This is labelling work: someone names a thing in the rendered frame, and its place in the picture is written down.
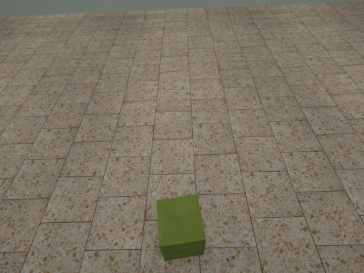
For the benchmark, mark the carton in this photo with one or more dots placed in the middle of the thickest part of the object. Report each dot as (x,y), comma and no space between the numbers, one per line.
(180,227)

